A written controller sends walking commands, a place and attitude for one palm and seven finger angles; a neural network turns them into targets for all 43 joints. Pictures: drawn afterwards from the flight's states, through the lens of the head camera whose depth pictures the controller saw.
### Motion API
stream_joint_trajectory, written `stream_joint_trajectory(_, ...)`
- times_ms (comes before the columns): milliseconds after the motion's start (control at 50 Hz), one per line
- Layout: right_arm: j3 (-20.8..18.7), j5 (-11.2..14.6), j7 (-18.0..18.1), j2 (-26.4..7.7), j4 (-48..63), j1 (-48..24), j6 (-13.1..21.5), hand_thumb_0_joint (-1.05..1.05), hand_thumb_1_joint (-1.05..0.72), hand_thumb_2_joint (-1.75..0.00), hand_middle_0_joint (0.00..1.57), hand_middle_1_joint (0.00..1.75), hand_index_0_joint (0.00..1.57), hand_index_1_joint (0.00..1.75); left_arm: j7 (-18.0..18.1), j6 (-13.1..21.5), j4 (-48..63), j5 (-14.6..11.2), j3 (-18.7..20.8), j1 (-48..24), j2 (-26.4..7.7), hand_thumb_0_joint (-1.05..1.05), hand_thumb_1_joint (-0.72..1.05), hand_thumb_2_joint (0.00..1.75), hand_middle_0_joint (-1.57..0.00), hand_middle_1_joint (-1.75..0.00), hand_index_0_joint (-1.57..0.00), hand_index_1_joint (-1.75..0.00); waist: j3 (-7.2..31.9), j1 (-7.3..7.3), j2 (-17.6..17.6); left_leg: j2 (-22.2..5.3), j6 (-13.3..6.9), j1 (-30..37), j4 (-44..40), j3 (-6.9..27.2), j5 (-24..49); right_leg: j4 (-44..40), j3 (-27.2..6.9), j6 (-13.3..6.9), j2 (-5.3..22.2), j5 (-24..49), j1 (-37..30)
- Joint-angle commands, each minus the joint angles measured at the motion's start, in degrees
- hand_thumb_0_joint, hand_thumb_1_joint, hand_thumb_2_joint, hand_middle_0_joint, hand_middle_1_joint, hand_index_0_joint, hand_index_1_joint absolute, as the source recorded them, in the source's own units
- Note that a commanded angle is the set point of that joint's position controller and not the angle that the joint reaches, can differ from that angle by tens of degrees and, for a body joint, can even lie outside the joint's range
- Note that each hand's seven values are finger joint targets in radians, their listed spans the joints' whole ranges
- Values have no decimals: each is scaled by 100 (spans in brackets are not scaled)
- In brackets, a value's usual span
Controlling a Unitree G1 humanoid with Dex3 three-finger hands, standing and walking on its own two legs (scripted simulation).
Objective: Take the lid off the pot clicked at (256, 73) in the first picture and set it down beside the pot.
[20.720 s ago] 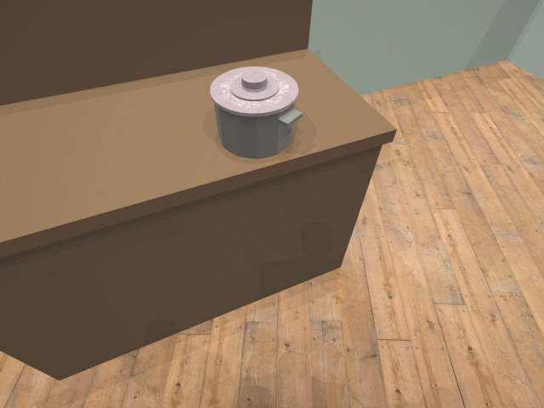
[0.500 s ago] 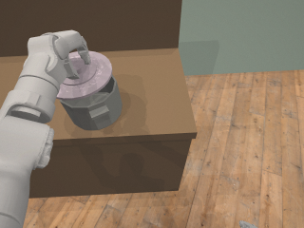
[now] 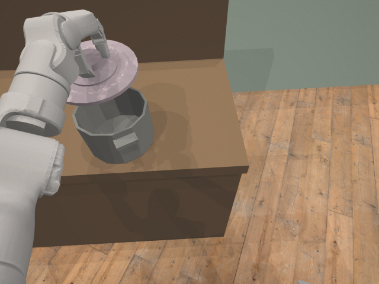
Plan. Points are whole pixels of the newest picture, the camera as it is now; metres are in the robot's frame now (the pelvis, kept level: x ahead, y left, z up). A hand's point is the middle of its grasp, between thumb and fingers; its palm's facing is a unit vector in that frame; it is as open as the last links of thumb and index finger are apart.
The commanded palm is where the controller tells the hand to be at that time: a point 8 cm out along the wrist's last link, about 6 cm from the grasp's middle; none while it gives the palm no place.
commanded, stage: lift the lid straight up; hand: left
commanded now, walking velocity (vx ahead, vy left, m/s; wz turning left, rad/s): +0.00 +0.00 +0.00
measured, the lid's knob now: (88, 60) +0.52 +0.18 +0.21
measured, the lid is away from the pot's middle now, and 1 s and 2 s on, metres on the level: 0.01 0.06 0.17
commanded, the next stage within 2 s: move the lid sideways beside the pot in 0.50 s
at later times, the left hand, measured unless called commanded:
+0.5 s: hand (74, 46) +0.47 +0.18 +0.27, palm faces -0.24 -0.09 -0.97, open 8.4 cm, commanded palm +0.46 +0.18 +0.33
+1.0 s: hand (44, 51) +0.47 +0.23 +0.26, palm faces -0.24 -0.07 -0.97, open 8.4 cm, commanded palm +0.46 +0.23 +0.33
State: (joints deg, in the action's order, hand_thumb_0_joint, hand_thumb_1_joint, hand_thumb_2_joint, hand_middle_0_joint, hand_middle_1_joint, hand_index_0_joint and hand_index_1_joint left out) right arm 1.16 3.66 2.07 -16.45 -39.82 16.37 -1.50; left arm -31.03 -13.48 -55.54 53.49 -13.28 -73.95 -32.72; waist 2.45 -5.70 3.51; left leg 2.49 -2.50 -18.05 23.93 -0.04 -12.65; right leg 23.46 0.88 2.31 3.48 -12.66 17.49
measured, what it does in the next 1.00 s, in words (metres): stands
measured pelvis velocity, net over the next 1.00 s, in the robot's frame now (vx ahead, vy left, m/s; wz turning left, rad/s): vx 0.00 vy -0.01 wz -0.01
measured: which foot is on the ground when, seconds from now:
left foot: down 0.00-1.00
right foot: down 0.00-1.00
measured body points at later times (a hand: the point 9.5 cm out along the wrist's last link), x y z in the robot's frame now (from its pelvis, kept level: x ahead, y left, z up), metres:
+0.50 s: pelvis -0.01 -0.01 +0.00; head +0.02 -0.03 +0.45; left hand +0.48 +0.18 +0.32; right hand +0.10 -0.27 -0.13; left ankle -0.01 +0.09 -0.74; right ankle -0.02 -0.15 -0.74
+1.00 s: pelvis +0.00 -0.01 +0.00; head +0.03 -0.02 +0.45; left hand +0.48 +0.23 +0.32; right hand +0.06 -0.28 -0.13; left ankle -0.01 +0.09 -0.74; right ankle -0.02 -0.15 -0.74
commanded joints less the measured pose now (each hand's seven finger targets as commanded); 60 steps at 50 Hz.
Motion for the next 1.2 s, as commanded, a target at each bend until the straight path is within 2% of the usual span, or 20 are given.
stream_joint_trajectory(0,-259,-18,18,-780,615,-26,172,0,-90,-90,20,30,20,30,320,-52,1319,167,503,-3952,-1528,0,56,104,-75,-110,-76,-108,2811,21,-133,24,-88,1823,108,353,2745,32,178,-422,-445,2121,-488)
stream_joint_trajectory(60,-273,-12,-10,-789,619,-71,191,0,-90,-90,20,30,20,30,297,-129,1370,76,201,-3780,-1089,0,56,104,-75,-110,-76,-108,2660,6,50,-17,-52,1996,147,382,3165,-18,202,-438,-429,2153,-294)
stream_joint_trajectory(120,-232,-25,-5,-809,593,-64,105,0,-90,-90,20,30,20,30,270,-228,1040,233,728,-3699,-1773,0,56,104,-75,-110,-76,-108,2573,91,-547,26,-119,1544,57,310,2600,13,176,-420,-434,2162,-629)
stream_joint_trajectory(200,-221,-1,-5,-741,688,-205,125,0,-90,-90,20,30,20,30,245,-226,1587,191,302,-4237,-1339,0,56,104,-75,-110,-76,-108,2766,37,-195,20,-104,1834,89,316,2836,15,165,-412,-421,2199,-532)
stream_joint_trajectory(280,-217,-26,5,-724,722,-234,198,0,-90,-90,20,30,20,30,274,-243,1806,228,645,-4286,-1746,0,56,104,-75,-110,-76,-108,3114,120,-122,18,-89,2004,155,365,3046,51,118,-409,-415,2274,-706)
stream_joint_trajectory(340,-174,27,26,-749,633,-247,72,0,-90,-90,20,30,20,30,172,-397,904,261,346,-3819,-1416,0,56,104,-75,-110,-76,-108,2354,47,-610,64,-129,1391,0,211,2207,-24,185,-405,-413,2005,-563)
stream_joint_trajectory(420,-139,27,40,-765,663,-353,-18,0,-90,-90,20,30,20,30,173,-427,892,258,237,-3901,-1337,0,56,104,-75,-110,-76,-108,2223,28,-616,74,-128,1227,-51,174,1826,-35,193,-418,-391,1835,-546)
stream_joint_trajectory(460,-158,28,34,-746,727,-404,24,0,-90,-90,20,30,20,30,194,-373,1274,130,17,-4076,-1055,0,56,104,-75,-110,-76,-108,2433,13,-220,58,-116,1521,13,230,2143,-49,186,-437,-372,1880,-489)
stream_joint_trajectory(500,-157,-6,52,-700,774,-406,91,0,-90,-90,20,30,20,30,214,-296,1606,248,291,-4345,-1417,0,56,104,-75,-110,-76,-108,2842,49,-141,73,-134,1738,79,263,2184,-10,136,-419,-402,1901,-611)
stream_joint_trajectory(560,-146,34,104,-750,686,-326,75,0,-90,-90,20,30,20,30,200,-319,1187,167,236,-4095,-1409,0,56,104,-75,-110,-76,-108,2557,-1,-225,85,-133,1485,-9,225,1860,-82,160,-434,-389,1822,-624)
stream_joint_trajectory(620,-136,10,149,-776,697,-367,7,0,-90,-90,20,30,20,30,217,-60,1115,368,632,-3942,-2026,0,56,104,-75,-110,-76,-108,2481,56,-578,84,-176,1177,-16,143,1497,-70,111,-417,-388,1708,-753)
stream_joint_trajectory(640,-113,31,167,-782,691,-375,-26,0,-90,-90,20,30,20,30,208,-41,1004,384,483,-3913,-1936,0,56,104,-75,-110,-76,-108,2323,20,-631,94,-176,1044,-68,120,1309,-95,130,-406,-379,1621,-722)
stream_joint_trajectory(720,-132,51,153,-789,698,-350,-92,0,-90,-90,20,30,20,30,223,73,1039,382,585,-3940,-2130,0,56,104,-75,-110,-76,-108,2361,59,-247,59,-144,1102,-55,144,1484,-51,134,-443,-380,1646,-715)
stream_joint_trajectory(760,-162,58,134,-809,722,-321,-100,0,-90,-90,20,30,20,30,201,92,1022,292,428,-3792,-1924,0,56,104,-75,-110,-76,-108,2353,33,-30,47,-131,1218,3,161,1772,-88,148,-460,-380,1755,-627)
stream_joint_trajectory(820,-162,33,150,-831,738,-250,-150,0,-90,-90,20,30,20,30,194,182,972,401,907,-3675,-2591,0,56,104,-75,-110,-76,-108,2605,89,-288,56,-181,1099,26,131,1692,-49,95,-425,-394,1854,-913)
stream_joint_trajectory(860,-180,87,148,-846,758,-274,-168,0,-90,-90,20,30,20,30,148,221,1091,256,566,-3711,-2216,0,56,104,-75,-110,-76,-108,2546,38,-127,44,-169,1174,30,149,1954,-68,143,-440,-374,1971,-820)
stream_joint_trajectory(980,-256,69,102,-839,735,-159,-152,0,-90,-90,20,30,20,30,132,377,1733,260,795,-3728,-2475,0,56,104,-75,-110,-76,-108,2872,58,111,-14,-185,1758,199,223,2741,-85,127,-397,-445,2104,-663)
stream_joint_trajectory(1060,-241,125,91,-913,660,-142,-280,0,-90,-90,20,30,20,30,38,324,1145,145,582,-3182,-2235,0,56,104,-75,-110,-76,-108,2260,5,146,-18,-170,1494,152,203,2636,-184,219,-433,-441,1958,-421)
stream_joint_trajectory(1080,-237,114,75,-899,637,-122,-295,0,-90,-90,20,30,20,30,55,341,1364,231,817,-3367,-2568,0,56,104,-75,-110,-76,-108,2445,49,8,-41,-154,1527,140,217,2575,-132,204,-411,-462,1912,-523)
stream_joint_trajectory(1180,-241,100,81,-891,687,-119,-306,0,-90,-90,20,30,20,30,81,468,1762,257,893,-3582,-2748,0,56,104,-75,-110,-76,-108,2756,56,249,-64,-123,1833,209,314,2973,-121,225,-415,-489,1896,-481)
